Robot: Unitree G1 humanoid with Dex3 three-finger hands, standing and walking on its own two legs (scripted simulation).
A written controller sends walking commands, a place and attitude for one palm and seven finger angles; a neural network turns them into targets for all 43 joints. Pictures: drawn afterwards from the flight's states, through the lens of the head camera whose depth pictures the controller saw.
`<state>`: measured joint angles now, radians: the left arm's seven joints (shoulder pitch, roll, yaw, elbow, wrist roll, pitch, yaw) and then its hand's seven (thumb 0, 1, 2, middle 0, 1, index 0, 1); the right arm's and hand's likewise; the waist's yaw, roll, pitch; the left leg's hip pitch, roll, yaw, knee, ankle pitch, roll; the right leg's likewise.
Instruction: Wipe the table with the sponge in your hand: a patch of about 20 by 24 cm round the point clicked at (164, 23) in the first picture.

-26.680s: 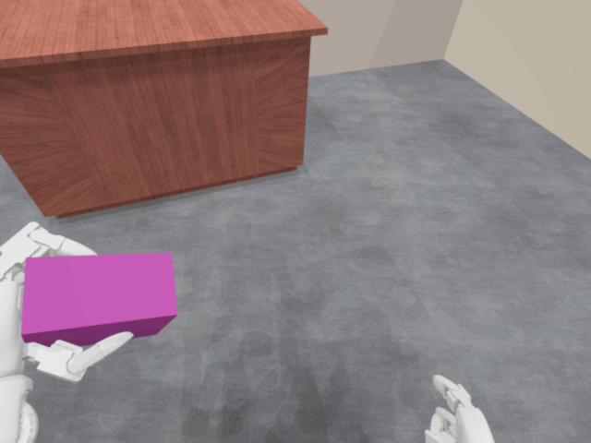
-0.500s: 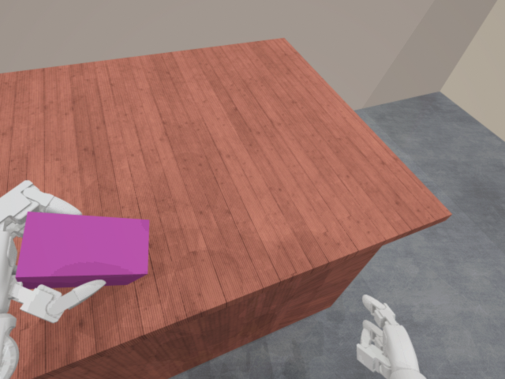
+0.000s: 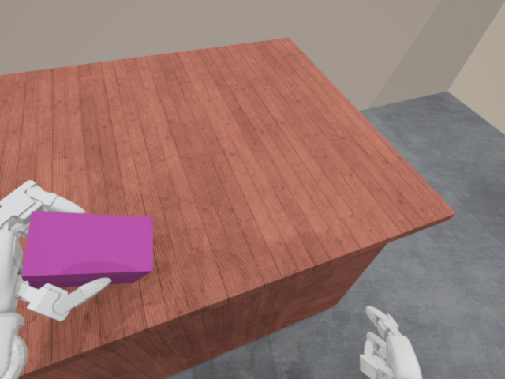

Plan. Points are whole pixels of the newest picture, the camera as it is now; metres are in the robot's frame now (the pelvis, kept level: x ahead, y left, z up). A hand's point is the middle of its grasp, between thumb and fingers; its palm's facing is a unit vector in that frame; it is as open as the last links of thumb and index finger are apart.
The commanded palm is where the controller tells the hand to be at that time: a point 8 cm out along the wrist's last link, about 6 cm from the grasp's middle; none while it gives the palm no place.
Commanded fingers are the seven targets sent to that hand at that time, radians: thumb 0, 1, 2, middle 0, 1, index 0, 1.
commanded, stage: look again from close up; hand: left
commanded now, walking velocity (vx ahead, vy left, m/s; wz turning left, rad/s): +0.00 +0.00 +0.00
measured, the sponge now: (108, 252) +0.24 +0.21 +0.12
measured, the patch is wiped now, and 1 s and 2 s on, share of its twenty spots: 0.00 0.00 0.00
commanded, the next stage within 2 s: turn the palm down, sponge in hand in 0.02 s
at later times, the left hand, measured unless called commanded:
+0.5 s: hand (73, 289) +0.18 +0.22 +0.15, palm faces +0.29 -0.72 -0.63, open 10.5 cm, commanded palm +0.15 +0.26 +0.19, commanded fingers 0.00 0.10 1.30 -1.20 -1.60 -1.20 -1.60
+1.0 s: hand (81, 243) +0.22 +0.21 +0.18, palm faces +0.31 -0.45 -0.84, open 10.5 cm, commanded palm +0.18 +0.24 +0.21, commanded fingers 0.00 0.10 1.30 -1.20 -1.60 -1.20 -1.60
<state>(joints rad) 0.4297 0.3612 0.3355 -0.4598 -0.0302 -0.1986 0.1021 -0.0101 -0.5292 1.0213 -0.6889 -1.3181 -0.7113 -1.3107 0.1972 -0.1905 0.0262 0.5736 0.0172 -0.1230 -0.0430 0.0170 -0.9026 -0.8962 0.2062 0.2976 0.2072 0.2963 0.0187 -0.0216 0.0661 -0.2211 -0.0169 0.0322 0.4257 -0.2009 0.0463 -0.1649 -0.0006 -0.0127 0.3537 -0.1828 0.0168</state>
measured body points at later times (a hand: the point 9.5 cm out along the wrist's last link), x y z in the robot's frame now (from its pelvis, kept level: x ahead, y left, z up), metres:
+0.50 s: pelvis -0.02 -0.04 -0.01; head -0.02 -0.05 +0.44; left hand +0.16 +0.25 +0.18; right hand +0.21 -0.24 -0.08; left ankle +0.02 +0.08 -0.74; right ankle +0.00 -0.13 -0.74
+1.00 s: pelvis +0.00 -0.07 -0.02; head -0.01 -0.11 +0.43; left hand +0.19 +0.23 +0.23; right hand +0.20 -0.31 -0.11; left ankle +0.02 +0.08 -0.74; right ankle +0.00 -0.13 -0.74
